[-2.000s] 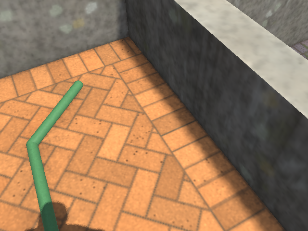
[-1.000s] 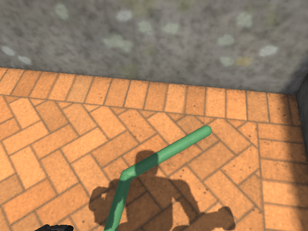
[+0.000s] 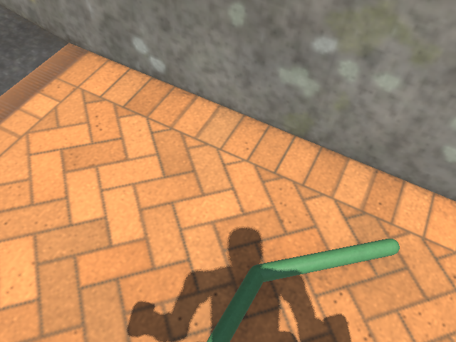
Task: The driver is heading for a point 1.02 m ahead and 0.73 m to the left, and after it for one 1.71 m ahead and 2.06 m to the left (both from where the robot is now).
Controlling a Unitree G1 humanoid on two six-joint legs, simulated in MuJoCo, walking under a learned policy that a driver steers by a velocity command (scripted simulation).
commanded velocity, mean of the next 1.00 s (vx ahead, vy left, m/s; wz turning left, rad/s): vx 0.29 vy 0.00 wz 0.58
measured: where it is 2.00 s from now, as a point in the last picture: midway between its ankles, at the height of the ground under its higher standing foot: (54, 240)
